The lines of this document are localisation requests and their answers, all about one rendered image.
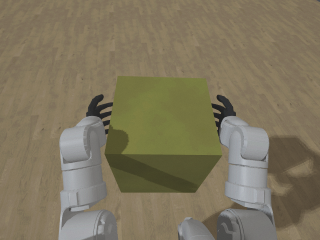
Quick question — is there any right robot forearm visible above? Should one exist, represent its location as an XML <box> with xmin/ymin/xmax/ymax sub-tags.
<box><xmin>218</xmin><ymin>116</ymin><xmax>278</xmax><ymax>240</ymax></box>

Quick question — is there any robot right upper arm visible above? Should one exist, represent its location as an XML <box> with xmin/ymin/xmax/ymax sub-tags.
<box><xmin>216</xmin><ymin>208</ymin><xmax>277</xmax><ymax>240</ymax></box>

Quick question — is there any robot right hand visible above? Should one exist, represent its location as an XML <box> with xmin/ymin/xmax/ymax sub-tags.
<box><xmin>211</xmin><ymin>94</ymin><xmax>236</xmax><ymax>135</ymax></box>

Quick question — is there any carton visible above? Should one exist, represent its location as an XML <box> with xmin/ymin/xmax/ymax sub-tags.
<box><xmin>104</xmin><ymin>76</ymin><xmax>223</xmax><ymax>193</ymax></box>

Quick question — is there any robot right thigh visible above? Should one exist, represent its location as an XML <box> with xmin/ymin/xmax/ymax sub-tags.
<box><xmin>177</xmin><ymin>219</ymin><xmax>215</xmax><ymax>240</ymax></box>

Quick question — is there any robot left hand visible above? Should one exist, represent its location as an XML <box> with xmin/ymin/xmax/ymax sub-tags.
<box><xmin>86</xmin><ymin>94</ymin><xmax>113</xmax><ymax>134</ymax></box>

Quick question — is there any left robot forearm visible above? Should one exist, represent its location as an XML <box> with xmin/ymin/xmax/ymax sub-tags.
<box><xmin>58</xmin><ymin>116</ymin><xmax>107</xmax><ymax>240</ymax></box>

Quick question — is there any robot left upper arm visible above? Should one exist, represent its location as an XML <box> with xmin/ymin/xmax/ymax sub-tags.
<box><xmin>59</xmin><ymin>209</ymin><xmax>118</xmax><ymax>240</ymax></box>

